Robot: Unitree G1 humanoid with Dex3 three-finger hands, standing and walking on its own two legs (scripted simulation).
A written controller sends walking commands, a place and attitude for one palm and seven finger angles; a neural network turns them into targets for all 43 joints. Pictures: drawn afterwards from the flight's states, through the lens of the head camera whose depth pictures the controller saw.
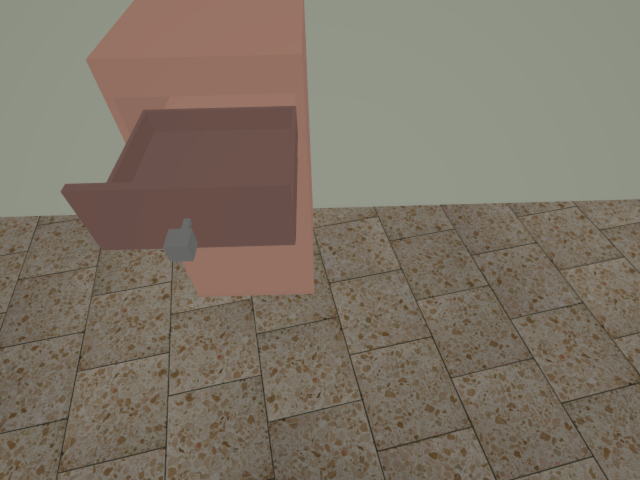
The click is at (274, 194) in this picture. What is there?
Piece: drawer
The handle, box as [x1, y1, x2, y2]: [163, 218, 197, 261]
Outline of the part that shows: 189,218 183,219 180,229 168,229 163,247 170,261 193,260 197,242 190,227 191,221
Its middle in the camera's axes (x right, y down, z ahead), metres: -0.25 +0.00 +0.69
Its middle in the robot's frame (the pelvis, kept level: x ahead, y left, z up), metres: +0.50 +0.28 -0.05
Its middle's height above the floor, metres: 0.73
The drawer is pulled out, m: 0.30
